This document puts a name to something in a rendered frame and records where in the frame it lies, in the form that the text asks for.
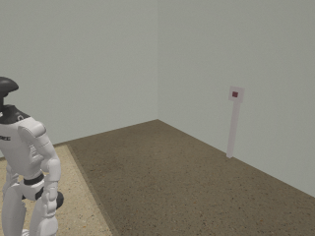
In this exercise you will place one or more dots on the robot right hand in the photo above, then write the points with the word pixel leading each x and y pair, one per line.
pixel 6 186

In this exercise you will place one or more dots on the left robot forearm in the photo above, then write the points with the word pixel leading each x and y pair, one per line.
pixel 50 187

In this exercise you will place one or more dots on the panel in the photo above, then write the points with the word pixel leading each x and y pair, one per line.
pixel 234 117

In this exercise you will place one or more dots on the humanoid robot head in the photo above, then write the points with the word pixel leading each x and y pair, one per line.
pixel 10 113

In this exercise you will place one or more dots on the right robot forearm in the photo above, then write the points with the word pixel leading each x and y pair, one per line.
pixel 11 176

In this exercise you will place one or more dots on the left robot upper arm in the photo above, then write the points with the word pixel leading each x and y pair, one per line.
pixel 36 133

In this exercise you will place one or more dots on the left robot thigh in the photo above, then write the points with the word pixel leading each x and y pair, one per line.
pixel 36 213

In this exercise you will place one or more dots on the robot left hand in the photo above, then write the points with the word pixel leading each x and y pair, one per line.
pixel 48 226

